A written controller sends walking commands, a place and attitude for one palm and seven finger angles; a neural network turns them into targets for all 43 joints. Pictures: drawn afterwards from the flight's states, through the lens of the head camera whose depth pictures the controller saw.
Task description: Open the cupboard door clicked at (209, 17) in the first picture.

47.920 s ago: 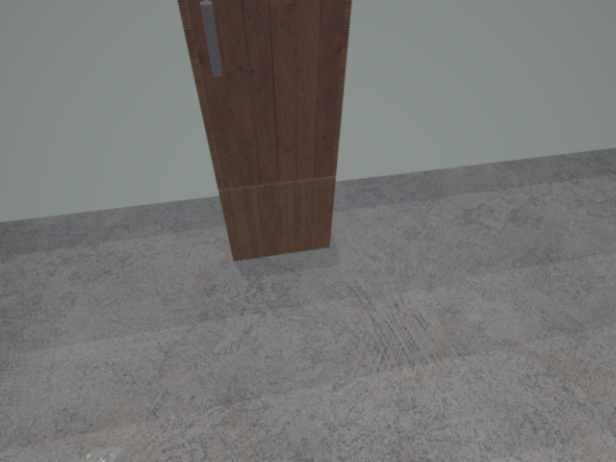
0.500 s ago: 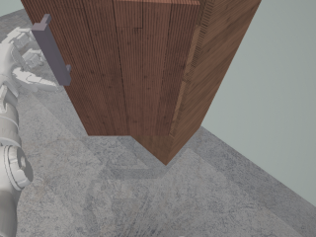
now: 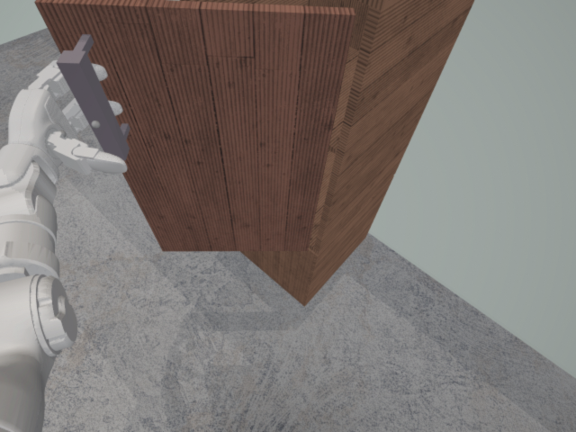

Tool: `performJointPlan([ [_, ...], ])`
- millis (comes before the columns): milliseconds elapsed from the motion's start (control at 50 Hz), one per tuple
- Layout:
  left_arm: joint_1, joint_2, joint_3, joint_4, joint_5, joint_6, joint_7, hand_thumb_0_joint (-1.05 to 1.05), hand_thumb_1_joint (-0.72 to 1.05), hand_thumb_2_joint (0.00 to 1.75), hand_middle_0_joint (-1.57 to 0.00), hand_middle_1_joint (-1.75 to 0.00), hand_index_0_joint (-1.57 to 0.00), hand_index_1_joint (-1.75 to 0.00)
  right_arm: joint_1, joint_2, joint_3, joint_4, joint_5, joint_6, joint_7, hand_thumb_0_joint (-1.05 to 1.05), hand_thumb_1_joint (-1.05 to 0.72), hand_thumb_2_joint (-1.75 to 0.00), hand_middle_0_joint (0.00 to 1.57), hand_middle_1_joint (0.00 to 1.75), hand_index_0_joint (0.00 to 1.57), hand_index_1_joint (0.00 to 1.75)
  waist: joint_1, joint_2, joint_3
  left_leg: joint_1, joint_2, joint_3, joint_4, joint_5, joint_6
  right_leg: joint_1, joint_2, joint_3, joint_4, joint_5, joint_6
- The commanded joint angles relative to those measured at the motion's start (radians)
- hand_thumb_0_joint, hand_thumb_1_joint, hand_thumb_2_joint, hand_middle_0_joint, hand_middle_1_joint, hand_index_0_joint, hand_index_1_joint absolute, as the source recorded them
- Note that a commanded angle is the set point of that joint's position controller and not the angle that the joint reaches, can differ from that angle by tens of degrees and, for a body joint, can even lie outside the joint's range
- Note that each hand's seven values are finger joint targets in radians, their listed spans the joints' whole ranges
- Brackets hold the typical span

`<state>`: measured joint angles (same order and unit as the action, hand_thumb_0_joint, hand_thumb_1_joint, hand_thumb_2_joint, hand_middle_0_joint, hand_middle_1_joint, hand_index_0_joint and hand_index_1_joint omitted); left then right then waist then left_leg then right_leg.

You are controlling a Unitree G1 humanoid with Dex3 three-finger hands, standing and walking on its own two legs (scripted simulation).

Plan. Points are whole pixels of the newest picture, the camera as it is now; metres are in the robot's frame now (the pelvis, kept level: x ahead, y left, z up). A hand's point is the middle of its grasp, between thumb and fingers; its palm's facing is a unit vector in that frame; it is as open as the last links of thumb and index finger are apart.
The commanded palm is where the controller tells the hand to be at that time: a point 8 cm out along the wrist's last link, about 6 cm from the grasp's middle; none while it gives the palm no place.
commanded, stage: slide the fingers in behind the handle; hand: left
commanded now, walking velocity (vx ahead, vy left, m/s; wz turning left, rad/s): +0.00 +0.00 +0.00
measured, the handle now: (103, 101) +0.53 +0.24 +0.15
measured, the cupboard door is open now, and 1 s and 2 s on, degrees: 43 43 67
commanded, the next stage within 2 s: close the thumb around the handle in 0.42 s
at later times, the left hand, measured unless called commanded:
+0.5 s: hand (96, 123) +0.48 +0.23 +0.16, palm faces -0.01 -1.00 +0.01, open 14.0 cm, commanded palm +0.46 +0.28 +0.15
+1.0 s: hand (103, 122) +0.48 +0.22 +0.15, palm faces -0.02 -1.00 +0.01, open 7.9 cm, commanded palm +0.46 +0.27 +0.15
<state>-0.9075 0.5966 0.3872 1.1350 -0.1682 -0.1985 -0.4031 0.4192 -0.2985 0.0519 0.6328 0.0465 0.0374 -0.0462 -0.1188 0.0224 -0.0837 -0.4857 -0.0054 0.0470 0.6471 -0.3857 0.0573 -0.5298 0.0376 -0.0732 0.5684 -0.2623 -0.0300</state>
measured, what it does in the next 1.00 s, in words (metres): stands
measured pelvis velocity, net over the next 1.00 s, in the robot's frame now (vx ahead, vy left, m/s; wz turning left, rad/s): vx -0.01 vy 0.01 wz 0.00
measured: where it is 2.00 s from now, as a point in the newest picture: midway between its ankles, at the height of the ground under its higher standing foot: outside the picture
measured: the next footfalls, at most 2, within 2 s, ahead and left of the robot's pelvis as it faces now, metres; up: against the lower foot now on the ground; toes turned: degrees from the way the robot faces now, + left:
none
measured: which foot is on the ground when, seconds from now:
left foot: down 0.00-1.00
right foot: down 0.00-1.00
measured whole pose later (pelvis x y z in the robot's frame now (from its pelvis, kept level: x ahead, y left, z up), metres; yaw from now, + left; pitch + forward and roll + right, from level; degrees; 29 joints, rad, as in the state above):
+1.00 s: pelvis -0.01 +0.01 +0.00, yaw +0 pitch +13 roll -2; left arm -0.96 0.58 0.37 1.18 -0.14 -0.21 -0.36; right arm 0.42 -0.29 0.06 0.64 0.04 0.01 -0.04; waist -0.13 0.02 -0.08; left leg -0.51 -0.01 0.05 0.66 -0.39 0.07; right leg -0.55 0.03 -0.07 0.59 -0.26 -0.02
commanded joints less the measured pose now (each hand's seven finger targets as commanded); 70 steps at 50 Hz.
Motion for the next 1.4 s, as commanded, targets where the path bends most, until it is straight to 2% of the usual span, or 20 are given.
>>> performJointPlan([
  [0, -0.474, 0.278, 0.039, -0.211, -0.009, -0.055, 0.012, 0.0, -0.5, 0.3, -0.3, -1.2, -0.3, -1.2, 0.095, -0.17, -0.064, -0.072, -0.005, -0.034, -0.019, 0.0, -0.9, -0.9, 0.2, 0.3, 0.2, 0.3, -0.008, 0.092, -0.363, 0.188, 0.026, -0.083, -0.044, 0.498, -0.027, 0.189, -0.015, 0.058, -0.003, 0.38, 0.002],
  [80, -0.497, 0.273, 0.035, -0.234, 0.0, -0.073, 0.028, 0.0, -0.5, 0.3, -0.3, -1.2, -0.3, -1.2, 0.094, -0.167, -0.064, -0.071, -0.006, -0.04, -0.019, 0.0, -0.9, -0.9, 0.2, 0.3, 0.2, 0.3, -0.003, 0.114, -0.387, 0.21, 0.027, -0.088, -0.042, 0.521, -0.033, 0.191, -0.015, 0.058, 0.003, 0.383, 0.0],
  [160, -0.49, 0.257, 0.021, -0.178, -0.01, -0.069, 0.025, 0.0, -0.5, 0.3, -0.3, -1.2, -0.3, -1.2, 0.095, -0.171, -0.061, -0.069, -0.003, -0.041, -0.022, 0.0, -0.9, -0.9, 0.2, 0.3, 0.2, 0.3, -0.021, 0.044, -0.334, 0.163, 0.026, -0.08, -0.049, 0.464, -0.022, 0.193, -0.015, 0.056, -0.005, 0.369, 0.003],
  [280, -0.531, 0.289, 0.036, -0.187, 0.004, -0.08, 0.029, 0.0, -0.5, 0.3, -0.3, -1.2, -0.3, -1.2, 0.096, -0.172, -0.058, -0.067, -0.006, -0.052, -0.025, 0.0, -0.9, -0.9, 0.2, 0.3, 0.2, 0.3, -0.016, 0.095, -0.375, 0.179, 0.025, -0.088, -0.045, 0.451, -0.029, 0.184, -0.016, 0.062, 0.0, 0.351, 0.001],
  [360, -0.534, 0.311, 0.043, -0.144, 0.004, -0.078, 0.022, 0.0, -0.5, 0.3, -0.3, -1.2, -0.3, -1.2, 0.105, -0.177, -0.058, -0.066, -0.004, -0.052, -0.029, 0.0, -0.9, -0.9, 0.2, 0.3, 0.2, 0.3, -0.026, 0.037, -0.349, 0.119, 0.021, -0.079, -0.048, 0.406, -0.018, 0.216, -0.019, 0.066, 0.0, 0.354, 0.004],
  [420, -0.532, 0.319, 0.045, -0.169, 0.011, -0.084, 0.011, 0.0, -0.5, 0.3, -0.3, -1.2, -0.3, -1.2, 0.107, -0.176, -0.059, -0.067, -0.006, -0.054, -0.027, 0.0, -0.9, -0.9, 0.2, 0.3, 0.2, 0.3, -0.014, 0.101, -0.395, 0.16, 0.022, -0.085, -0.042, 0.442, -0.026, 0.202, -0.017, 0.068, 0.004, 0.36, 0.002],
  [500, -0.492, 0.305, 0.04, -0.142, -0.002, -0.077, -0.003, 0.0, -0.5, 0.3, -0.3, -1.2, -0.3, -1.2, 0.107, -0.178, -0.059, -0.067, -0.003, -0.048, -0.026, 0.0, -0.9, -0.9, 0.2, 0.3, 0.2, 0.3, -0.014, 0.08, -0.351, 0.147, 0.027, -0.086, -0.045, 0.436, -0.026, 0.178, -0.013, 0.06, 0.0, 0.344, 0.001],
  [580, -0.507, 0.306, 0.048, -0.209, -0.011, -0.081, -0.003, 0.0, -0.28, 0.4, -0.32, -1.22, -0.32, -1.22, 0.108, -0.178, -0.065, -0.069, -0.007, -0.051, -0.024, 0.0, -0.9, -0.9, 0.2, 0.3, 0.2, 0.3, -0.006, 0.144, -0.408, 0.213, 0.029, -0.093, -0.041, 0.483, -0.036, 0.165, -0.012, 0.059, -0.001, 0.341, -0.001],
  [620, -0.503, 0.254, 0.008, -0.176, -0.012, -0.073, -0.003, 0.0, -0.16, 0.44, -0.32, -1.24, -0.32, -1.24, 0.108, -0.174, -0.063, -0.062, -0.005, -0.05, -0.022, 0.0, -0.9, -0.9, 0.2, 0.3, 0.2, 0.3, -0.025, 0.09, -0.351, 0.193, 0.033, -0.097, -0.046, 0.462, -0.035, 0.139, -0.009, 0.05, -0.007, 0.319, 0.001],
  [660, -0.517, 0.283, 0.033, -0.171, -0.017, -0.073, 0.003, 0.0, -0.05, 0.49, -0.33, -1.25, -0.33, -1.25, 0.117, -0.18, -0.064, -0.056, -0.006, -0.051, -0.027, 0.0, -0.9, -0.9, 0.2, 0.3, 0.2, 0.3, -0.024, 0.074, -0.338, 0.18, 0.032, -0.097, -0.046, 0.459, -0.03, 0.146, -0.01, 0.049, -0.006, 0.318, -0.001],
  [720, -0.543, 0.26, 0.011, -0.199, 0.0, -0.076, 0.013, 0.0, 0.12, 0.56, -0.34, -1.27, -0.34, -1.27, 0.115, -0.175, -0.065, -0.052, -0.01, -0.054, -0.024, 0.0, -0.9, -0.9, 0.2, 0.3, 0.2, 0.3, -0.02, 0.148, -0.369, 0.231, 0.035, -0.113, -0.042, 0.506, -0.05, 0.11, -0.011, 0.047, 0.0, 0.305, -0.003],
  [800, -0.524, 0.282, 0.042, -0.159, -0.005, -0.073, 0.027, 0.0, 0.34, 0.66, -0.36, -1.29, -0.36, -1.29, 0.126, -0.18, -0.066, -0.043, -0.011, -0.053, -0.021, 0.0, -0.9, -0.9, 0.2, 0.3, 0.2, 0.3, -0.026, 0.056, -0.358, 0.21, 0.04, -0.112, -0.039, 0.517, -0.048, 0.123, -0.006, 0.045, 0.001, 0.322, 0.002],
  [840, -0.55, 0.228, -0.01, -0.166, 0.006, -0.072, 0.028, 0.0, 0.45, 0.71, -0.37, -1.3, -0.37, -1.3, 0.116, -0.173, -0.064, -0.047, -0.011, -0.056, -0.018, 0.0, -0.9, -0.9, 0.2, 0.3, 0.2, 0.3, -0.031, 0.106, -0.334, 0.211, 0.037, -0.112, -0.041, 0.504, -0.051, 0.099, -0.009, 0.044, 0.001, 0.304, 0.001],
  [880, -0.542, 0.255, 0.021, -0.198, 0.006, -0.083, 0.038, 0.0, 0.56, 0.76, -0.38, -1.31, -0.38, -1.31, 0.12, -0.174, -0.068, -0.051, -0.013, -0.057, -0.016, 0.0, -0.9, -0.9, 0.2, 0.3, 0.2, 0.3, -0.019, 0.123, -0.396, 0.255, 0.041, -0.116, -0.028, 0.566, -0.058, 0.108, -0.007, 0.045, 0.01, 0.325, 0.0],
  [1000, -0.513, 0.271, 0.043, -0.185, 0.011, -0.084, 0.046, 0.0, 0.9, 0.9, -0.4, -1.35, -0.4, -1.35, 0.123, -0.172, -0.069, -0.057, -0.015, -0.052, -0.013, 0.0, -0.9, -0.9, 0.2, 0.3, 0.2, 0.3, -0.008, 0.092, -0.401, 0.238, 0.041, -0.11, -0.025, 0.58, -0.054, 0.137, -0.007, 0.047, 0.015, 0.352, 0.002],
  [1080, -0.465, 0.248, 0.039, -0.22, -0.001, -0.083, 0.04, 0.0, 0.9, 0.9, -0.4, -1.35, -0.4, -1.35, 0.113, -0.166, -0.07, -0.068, -0.012, -0.047, -0.008, 0.0, -0.9, -0.9, 0.2, 0.3, 0.2, 0.3, 0.004, 0.1, -0.413, 0.251, 0.044, -0.104, -0.021, 0.65, -0.058, 0.153, -0.004, 0.047, 0.018, 0.393, 0.003],
  [1140, -0.495, 0.278, 0.053, -0.209, 0.005, -0.067, 0.045, 0.0, 0.9, 0.9, -0.4, -1.35, -0.4, -1.35, 0.107, -0.166, -0.066, -0.073, -0.01, -0.042, -0.011, 0.0, -0.9, -0.9, 0.2, 0.3, 0.2, 0.3, -0.002, 0.063, -0.363, 0.179, 0.033, -0.089, -0.04, 0.541, -0.041, 0.184, -0.008, 0.051, 0.009, 0.381, 0.005],
  [1280, -0.458, 0.283, 0.063, -0.258, 0.009, -0.082, 0.056, 0.0, 0.9, 0.9, -0.4, -1.35, -0.4, -1.35, 0.102, -0.164, -0.07, -0.077, -0.011, -0.044, -0.012, 0.0, -0.9, -0.9, 0.2, 0.3, 0.2, 0.3, 0.016, 0.09, -0.414, 0.225, 0.036, -0.091, -0.035, 0.593, -0.045, 0.202, -0.008, 0.054, 0.011, 0.405, 0.002],
  [1320, -0.499, 0.263, 0.038, -0.235, 0.009, -0.075, 0.055, 0.0, 0.9, 0.9, -0.4, -1.35, -0.4, -1.35, 0.095, -0.162, -0.065, -0.073, -0.009, -0.044, -0.013, 0.0, -0.9, -0.9, 0.2, 0.3, 0.2, 0.3, -0.011, 0.064, -0.374, 0.193, 0.032, -0.078, -0.039, 0.527, -0.033, 0.199, -0.009, 0.06, 0.001, 0.401, 0.007],
  [1380, -0.431, 0.249, 0.044, -0.247, -0.001, -0.08, 0.052, 0.0, 0.9, 0.9, -0.4, -1.35, -0.4, -1.35, 0.085, -0.161, -0.068, -0.082, -0.007, -0.051, -0.014, 0.0, -0.9, -0.9, 0.2, 0.3, 0.2, 0.3, 0.015, 0.084, -0.386, 0.193, 0.028, -0.074, -0.045, 0.509, -0.03, 0.223, -0.011, 0.062, 0.003, 0.396, 0.0],
])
